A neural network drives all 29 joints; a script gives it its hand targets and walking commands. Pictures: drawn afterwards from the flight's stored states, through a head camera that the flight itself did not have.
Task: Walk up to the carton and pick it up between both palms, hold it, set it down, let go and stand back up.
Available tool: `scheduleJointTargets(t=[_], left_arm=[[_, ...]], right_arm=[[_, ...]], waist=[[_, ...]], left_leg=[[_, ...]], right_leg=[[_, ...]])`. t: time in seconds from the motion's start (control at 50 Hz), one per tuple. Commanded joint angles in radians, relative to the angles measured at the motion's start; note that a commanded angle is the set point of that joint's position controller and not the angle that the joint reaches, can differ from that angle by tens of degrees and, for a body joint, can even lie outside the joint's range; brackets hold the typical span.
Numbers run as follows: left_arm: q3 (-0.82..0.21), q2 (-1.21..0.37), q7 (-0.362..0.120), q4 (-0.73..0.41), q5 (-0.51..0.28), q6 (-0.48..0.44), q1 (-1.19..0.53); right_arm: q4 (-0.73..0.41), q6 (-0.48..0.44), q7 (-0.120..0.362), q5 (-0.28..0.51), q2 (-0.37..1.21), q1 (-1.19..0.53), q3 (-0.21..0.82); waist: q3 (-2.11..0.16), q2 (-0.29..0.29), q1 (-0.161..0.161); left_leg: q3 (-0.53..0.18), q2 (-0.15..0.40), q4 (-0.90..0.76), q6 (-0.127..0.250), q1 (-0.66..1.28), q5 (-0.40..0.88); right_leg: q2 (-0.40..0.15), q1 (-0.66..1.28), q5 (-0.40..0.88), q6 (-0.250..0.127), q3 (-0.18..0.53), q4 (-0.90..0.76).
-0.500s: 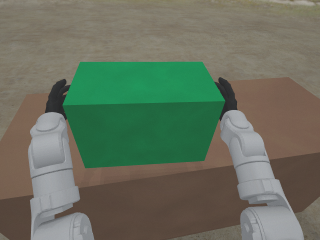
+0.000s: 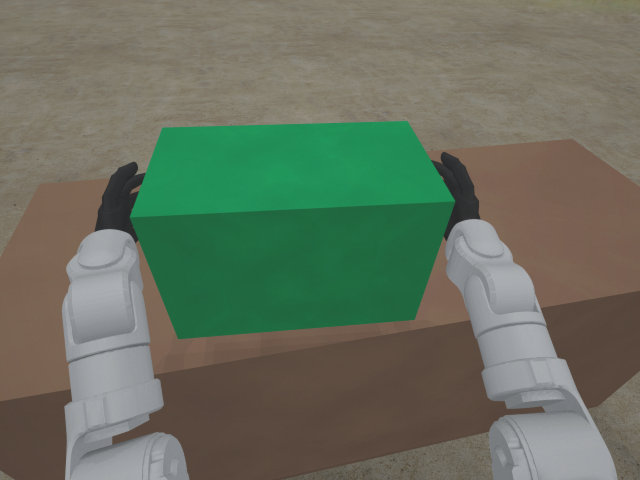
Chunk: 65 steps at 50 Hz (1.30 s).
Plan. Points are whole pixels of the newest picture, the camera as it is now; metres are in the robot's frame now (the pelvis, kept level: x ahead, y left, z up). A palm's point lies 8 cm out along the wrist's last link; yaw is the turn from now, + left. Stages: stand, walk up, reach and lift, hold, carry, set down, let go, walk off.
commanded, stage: hold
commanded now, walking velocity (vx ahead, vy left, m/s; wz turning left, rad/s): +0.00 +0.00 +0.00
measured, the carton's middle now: (294, 228) +0.38 +0.01 +0.15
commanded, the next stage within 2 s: none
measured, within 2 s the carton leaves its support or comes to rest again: neither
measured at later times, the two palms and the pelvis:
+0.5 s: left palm (118, 235) +0.35 +0.20 +0.18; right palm (456, 223) +0.35 -0.19 +0.18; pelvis +0.00 +0.00 +0.00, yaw +0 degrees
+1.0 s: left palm (96, 232) +0.34 +0.22 +0.19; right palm (446, 216) +0.35 -0.17 +0.19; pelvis -0.01 +0.00 +0.00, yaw +2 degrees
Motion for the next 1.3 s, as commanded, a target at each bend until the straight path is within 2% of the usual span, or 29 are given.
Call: scheduleJointTargets(t=[0.0, 0.12, 0.24, 0.36, 0.52, 0.54, 0.56, 0.58, 0.6, 0.64, 0.66, 0.7, 0.78, 0.84, 1.02, 1.14, 1.28], left_arm=[[-0.417, -0.346, -0.161, -0.123, -0.153, -0.042, -0.521], [-0.455, -0.369, -0.16, -0.148, -0.176, -0.061, -0.563], [-0.458, -0.38, -0.156, -0.129, -0.17, -0.059, -0.558], [-0.468, -0.383, -0.142, -0.155, -0.172, -0.06, -0.542], [-0.442, -0.367, -0.144, -0.162, -0.159, -0.047, -0.531], [-0.487, -0.361, -0.126, -0.311, -0.218, -0.075, -0.586], [-0.507, -0.353, -0.112, -0.298, -0.237, -0.082, -0.565], [-0.483, -0.345, -0.11, -0.264, -0.226, -0.079, -0.563], [-0.454, -0.339, -0.114, -0.21, -0.203, -0.069, -0.539], [-0.408, -0.336, -0.132, -0.14, -0.157, -0.043, -0.519], [-0.401, -0.337, -0.14, -0.124, -0.144, -0.031, -0.526], [-0.408, -0.345, -0.153, -0.119, -0.141, -0.021, -0.555], [-0.427, -0.361, -0.162, -0.123, -0.165, -0.039, -0.603], [-0.427, -0.366, -0.161, -0.103, -0.164, -0.049, -0.611], [-0.432, -0.375, -0.144, -0.106, -0.159, -0.062, -0.602], [-0.427, -0.368, -0.134, -0.112, -0.156, -0.061, -0.596], [-0.418, -0.362, -0.139, -0.107, -0.156, -0.059, -0.597]], right_arm=[[-0.263, -0.034, 0.147, 0.081, 0.394, -0.649, 0.362], [-0.299, -0.046, 0.147, 0.076, 0.398, -0.661, 0.349], [-0.268, -0.049, 0.161, 0.055, 0.378, -0.653, 0.322], [-0.298, -0.06, 0.17, 0.074, 0.367, -0.66, 0.346], [-0.292, -0.054, 0.173, 0.086, 0.373, -0.659, 0.362], [-0.436, -0.083, 0.163, 0.139, 0.424, -0.734, 0.449], [-0.444, -0.069, 0.153, 0.157, 0.408, -0.699, 0.447], [-0.412, -0.054, 0.148, 0.149, 0.401, -0.697, 0.43], [-0.351, -0.036, 0.147, 0.127, 0.384, -0.662, 0.404], [-0.249, -0.013, 0.148, 0.091, 0.374, -0.623, 0.372], [-0.226, -0.011, 0.15, 0.079, 0.381, -0.626, 0.364], [-0.224, -0.016, 0.152, 0.069, 0.4, -0.652, 0.349], [-0.258, -0.029, 0.151, 0.059, 0.409, -0.685, 0.317], [-0.246, -0.032, 0.156, 0.044, 0.403, -0.68, 0.301], [-0.243, -0.06, 0.179, 0.05, 0.382, -0.7, 0.314], [-0.236, -0.064, 0.183, 0.066, 0.383, -0.71, 0.335], [-0.231, -0.057, 0.172, 0.069, 0.4, -0.707, 0.342]], waist=[[-0.316, 0.022, 0.005], [-0.368, 0.067, -0.022], [-0.337, 0.079, -0.033], [-0.381, 0.078, -0.018], [-0.358, 0.053, 0.008], [-0.555, 0.059, 0.042], [-0.541, 0.071, 0.019], [-0.511, 0.061, 0.022], [-0.44, 0.056, 0.012], [-0.312, 0.04, 0.015], [-0.277, 0.036, 0.016], [-0.27, 0.038, 0.005], [-0.335, 0.054, -0.029], [-0.339, 0.063, -0.037], [-0.364, 0.08, -0.019], [-0.367, 0.068, 0.0], [-0.362, 0.051, 0.0]], left_leg=[[0.064, -0.089, -0.023, 0.005, 0.033, 0.187], [0.06, -0.089, -0.001, -0.015, 0.076, 0.235], [0.053, -0.076, -0.011, -0.024, 0.081, 0.204], [0.049, -0.075, 0.011, -0.033, 0.117, 0.287], [0.059, -0.079, -0.006, -0.016, 0.087, 0.259], [0.054, -0.098, 0.062, -0.015, 0.122, 0.405], [0.049, -0.1, 0.071, -0.021, 0.133, 0.418], [0.052, -0.1, 0.072, -0.02, 0.141, 0.412], [0.054, -0.099, 0.053, -0.018, 0.122, 0.357], [0.057, -0.088, -0.008, -0.004, 0.055, 0.199], [0.057, -0.082, -0.03, 0.003, 0.033, 0.143], [0.06, -0.08, -0.04, 0.008, 0.022, 0.108], [0.058, -0.088, -0.013, -0.003, 0.061, 0.156], [0.052, -0.087, -0.011, -0.009, 0.074, 0.153], [0.041, -0.079, 0.004, -0.021, 0.106, 0.213], [0.045, -0.08, 0.006, -0.013, 0.099, 0.228], [0.054, -0.087, 0.001, -0.002, 0.078, 0.21]], right_leg=[[0.037, 0.142, 0.192, 0.015, -0.022, -0.006], [0.043, 0.125, 0.199, 0.007, -0.032, -0.005], [0.051, 0.086, 0.109, -0.005, -0.044, -0.021], [0.058, 0.096, 0.159, -0.005, -0.044, -0.015], [0.051, 0.11, 0.172, 0.001, -0.036, -0.011], [0.064, 0.187, 0.312, 0.008, -0.049, 0.03], [0.068, 0.153, 0.348, 0.013, -0.043, 0.031], [0.069, 0.134, 0.342, 0.017, -0.046, 0.028], [0.061, 0.105, 0.294, 0.018, -0.041, 0.012], [0.042, 0.066, 0.145, 0.015, -0.034, -0.023], [0.036, 0.055, 0.091, 0.011, -0.032, -0.035], [0.032, 0.058, 0.062, 0.008, -0.032, -0.04], [0.038, 0.076, 0.112, 0.015, -0.044, -0.028], [0.04, 0.064, 0.099, 0.014, -0.054, -0.026], [0.054, 0.051, 0.088, 0.003, -0.072, -0.017], [0.055, 0.057, 0.101, 0.002, -0.064, -0.016], [0.047, 0.078, 0.126, 0.009, -0.051, -0.018]])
